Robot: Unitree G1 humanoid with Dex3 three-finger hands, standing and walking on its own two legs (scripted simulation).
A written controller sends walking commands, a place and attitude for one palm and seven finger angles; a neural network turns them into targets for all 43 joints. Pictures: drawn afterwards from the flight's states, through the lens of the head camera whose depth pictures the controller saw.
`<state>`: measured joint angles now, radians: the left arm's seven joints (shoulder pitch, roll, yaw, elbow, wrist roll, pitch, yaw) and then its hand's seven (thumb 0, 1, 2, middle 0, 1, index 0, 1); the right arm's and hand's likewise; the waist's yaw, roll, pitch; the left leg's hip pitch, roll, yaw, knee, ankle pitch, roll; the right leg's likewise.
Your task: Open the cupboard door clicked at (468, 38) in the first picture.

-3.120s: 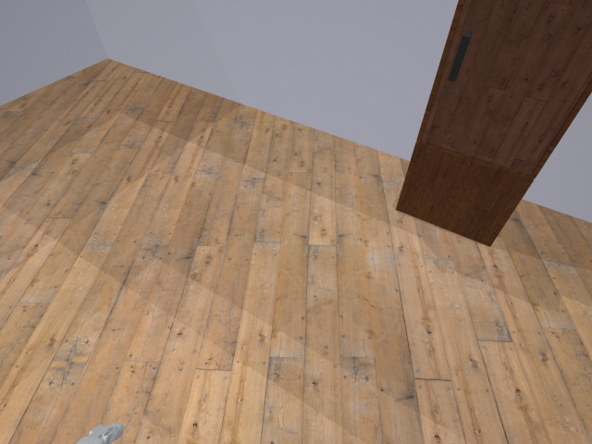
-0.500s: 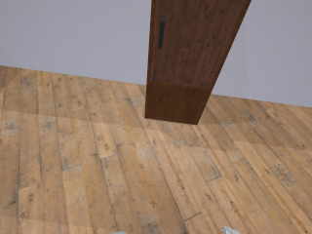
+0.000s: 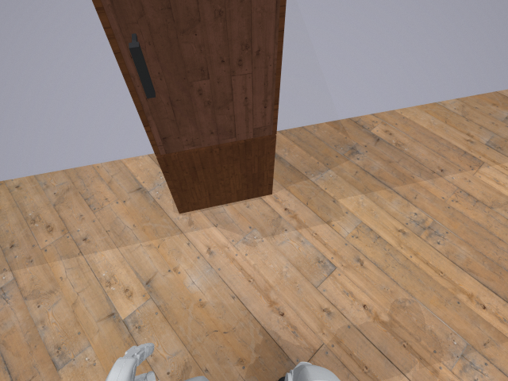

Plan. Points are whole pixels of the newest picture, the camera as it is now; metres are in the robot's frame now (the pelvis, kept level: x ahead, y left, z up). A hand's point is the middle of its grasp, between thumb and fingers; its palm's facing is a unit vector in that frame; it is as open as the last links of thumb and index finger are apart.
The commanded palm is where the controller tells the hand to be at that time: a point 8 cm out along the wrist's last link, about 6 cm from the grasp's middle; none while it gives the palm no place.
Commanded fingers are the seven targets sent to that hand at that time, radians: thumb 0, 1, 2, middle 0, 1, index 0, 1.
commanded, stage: turn to face it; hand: left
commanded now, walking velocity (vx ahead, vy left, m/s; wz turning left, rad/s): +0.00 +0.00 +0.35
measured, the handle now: (142, 66) +0.78 +0.30 +0.02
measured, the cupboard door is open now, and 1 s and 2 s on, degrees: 0 0 0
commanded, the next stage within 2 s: take the last steps up to it in 0.70 s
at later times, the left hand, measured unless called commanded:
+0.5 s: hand out of the picture +0.09 +0.24 -0.15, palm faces +0.14 -0.97 -0.20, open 7.4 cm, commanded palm none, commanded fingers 0.00 0.90 0.90 -0.20 -0.30 -0.20 -0.30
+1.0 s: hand out of the picture +0.01 +0.19 -0.15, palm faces +0.30 -0.94 -0.19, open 7.4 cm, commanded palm none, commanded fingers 0.00 0.90 0.90 -0.20 -0.30 -0.20 -0.30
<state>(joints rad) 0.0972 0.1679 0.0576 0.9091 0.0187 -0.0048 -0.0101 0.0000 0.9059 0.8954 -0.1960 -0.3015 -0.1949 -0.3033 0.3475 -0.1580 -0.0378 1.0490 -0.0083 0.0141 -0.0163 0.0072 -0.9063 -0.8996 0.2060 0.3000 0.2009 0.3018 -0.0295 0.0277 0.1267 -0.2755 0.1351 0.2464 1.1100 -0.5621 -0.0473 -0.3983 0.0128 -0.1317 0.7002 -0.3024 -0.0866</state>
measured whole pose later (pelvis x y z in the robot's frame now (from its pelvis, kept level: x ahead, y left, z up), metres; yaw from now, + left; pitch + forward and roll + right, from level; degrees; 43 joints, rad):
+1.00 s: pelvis +0.04 +0.02 +0.02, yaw +13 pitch +0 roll +0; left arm 0.31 0.15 0.03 1.04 0.03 -0.01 0.02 0.00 0.91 0.90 -0.20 -0.30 -0.20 -0.30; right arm 0.22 -0.20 -0.06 1.04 -0.03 0.03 0.01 0.01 -0.91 -0.90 0.20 0.30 0.20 0.30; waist 0.03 0.00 0.00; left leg -0.28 0.06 0.08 0.68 -0.41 -0.02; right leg -0.19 -0.06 -0.15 0.49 -0.29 0.00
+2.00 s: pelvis +0.31 +0.02 +0.02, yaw +9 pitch -1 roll +0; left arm 0.27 0.12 0.02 1.09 0.01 0.03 0.04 0.00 0.91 0.90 -0.20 -0.30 -0.20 -0.30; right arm 0.09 -0.10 -0.01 1.03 -0.01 -0.01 -0.04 0.00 -0.91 -0.90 0.20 0.30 0.20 0.30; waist 0.05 -0.03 0.09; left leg -0.31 0.04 0.17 0.51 -0.20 0.06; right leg -0.21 -0.04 -0.08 0.71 -0.49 0.02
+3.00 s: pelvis +0.26 +0.00 +0.02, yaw +10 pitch -1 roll +0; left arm 0.29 0.17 0.03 1.12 0.02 0.02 0.03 0.00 0.91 0.90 -0.20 -0.30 -0.19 -0.30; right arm 0.18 -0.16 -0.01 1.06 -0.01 -0.01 -0.03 0.00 -0.94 -0.90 0.21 0.30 0.20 0.30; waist 0.05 -0.03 0.02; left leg -0.16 0.00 0.06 0.46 -0.28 0.01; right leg -0.21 -0.09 -0.02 0.47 -0.24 0.06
